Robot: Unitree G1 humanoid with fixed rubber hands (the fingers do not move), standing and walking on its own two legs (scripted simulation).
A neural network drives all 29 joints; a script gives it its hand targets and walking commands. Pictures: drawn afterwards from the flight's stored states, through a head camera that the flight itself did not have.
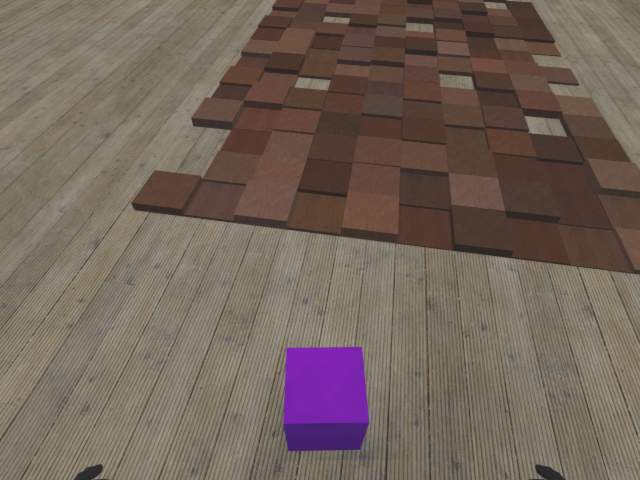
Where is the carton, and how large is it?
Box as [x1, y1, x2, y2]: [283, 347, 368, 450]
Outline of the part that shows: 287,348 283,423 288,450 359,449 368,423 361,347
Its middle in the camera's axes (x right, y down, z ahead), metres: +0.01 +0.46 +1.11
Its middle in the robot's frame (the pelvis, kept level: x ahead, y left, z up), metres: +0.45 -0.01 -0.66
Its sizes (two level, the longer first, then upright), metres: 0.210 0.200 0.250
